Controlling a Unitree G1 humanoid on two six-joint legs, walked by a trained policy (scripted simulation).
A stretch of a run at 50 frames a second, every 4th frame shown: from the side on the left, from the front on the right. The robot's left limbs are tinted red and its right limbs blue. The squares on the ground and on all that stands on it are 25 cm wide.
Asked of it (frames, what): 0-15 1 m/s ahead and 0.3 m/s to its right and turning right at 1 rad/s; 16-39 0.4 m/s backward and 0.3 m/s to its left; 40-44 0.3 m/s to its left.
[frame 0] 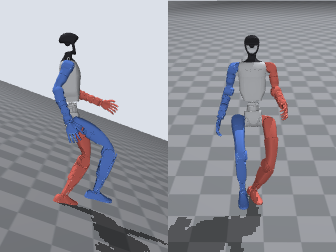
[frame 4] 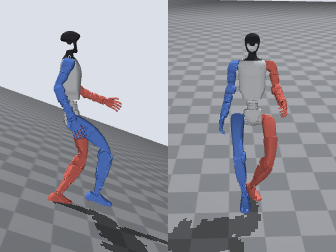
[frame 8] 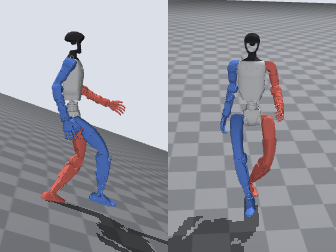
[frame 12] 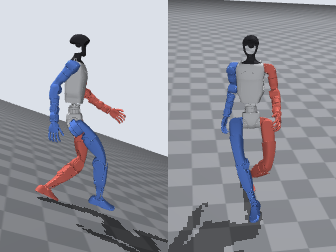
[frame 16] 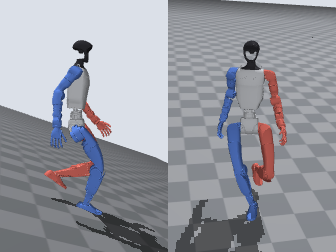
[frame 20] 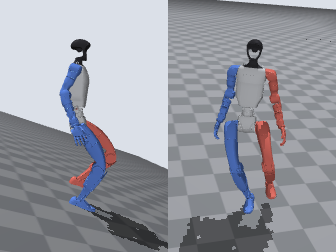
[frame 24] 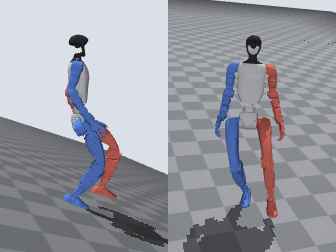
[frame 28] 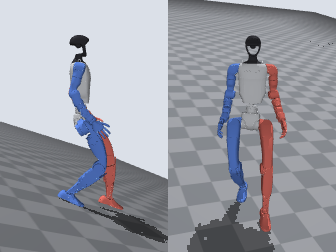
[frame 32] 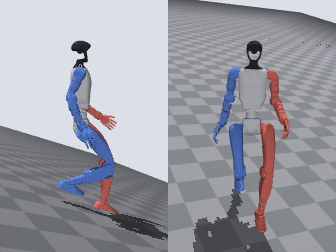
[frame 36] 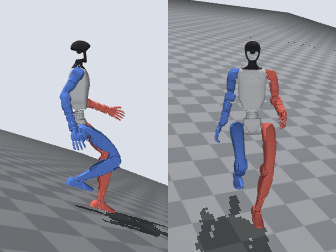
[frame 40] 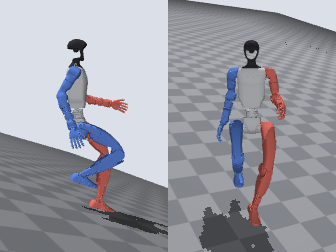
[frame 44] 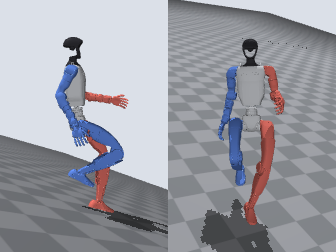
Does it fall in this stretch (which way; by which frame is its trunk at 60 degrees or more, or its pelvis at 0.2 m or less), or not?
no
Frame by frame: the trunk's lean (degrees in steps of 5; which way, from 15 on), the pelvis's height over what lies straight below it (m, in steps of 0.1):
0: 5, 0.7
4: 0, 0.8
8: 0, 0.8
12: 5, 0.7
16: 5, 0.7
20: 5, 0.7
24: 5, 0.7
28: 0, 0.7
32: 0, 0.7
36: 0, 0.7
40: 0, 0.7
44: 5, 0.7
